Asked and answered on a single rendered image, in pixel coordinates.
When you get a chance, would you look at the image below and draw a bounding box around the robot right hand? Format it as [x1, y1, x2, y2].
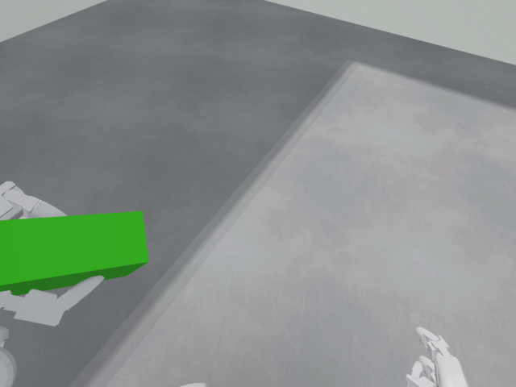
[406, 327, 470, 387]

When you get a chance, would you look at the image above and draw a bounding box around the robot left hand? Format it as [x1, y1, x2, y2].
[0, 181, 105, 326]

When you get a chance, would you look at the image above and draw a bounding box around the sponge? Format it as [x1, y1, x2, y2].
[0, 211, 148, 296]

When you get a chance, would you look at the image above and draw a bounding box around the left robot forearm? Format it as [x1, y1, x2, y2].
[0, 326, 17, 387]

